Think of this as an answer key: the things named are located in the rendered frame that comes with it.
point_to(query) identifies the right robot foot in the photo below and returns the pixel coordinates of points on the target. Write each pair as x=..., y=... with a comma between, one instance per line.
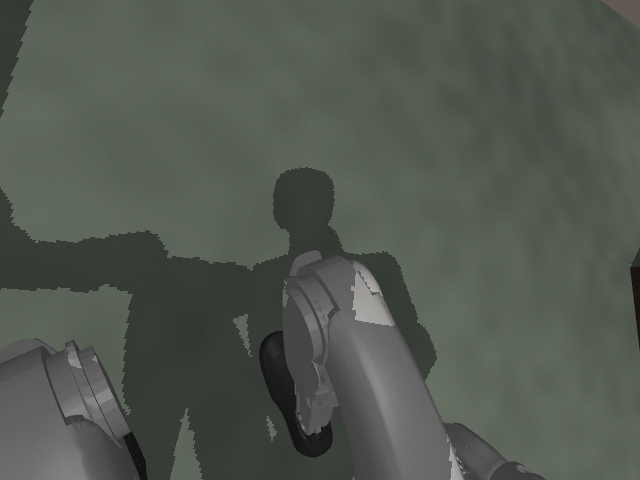
x=281, y=388

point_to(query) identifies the right robot arm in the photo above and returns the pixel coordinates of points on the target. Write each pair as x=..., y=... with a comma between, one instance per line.
x=514, y=471

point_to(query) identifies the right robot hand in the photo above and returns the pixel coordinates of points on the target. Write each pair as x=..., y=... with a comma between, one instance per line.
x=477, y=457

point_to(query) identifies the left robot foot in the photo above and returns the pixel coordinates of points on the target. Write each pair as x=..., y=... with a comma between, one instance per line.
x=136, y=455

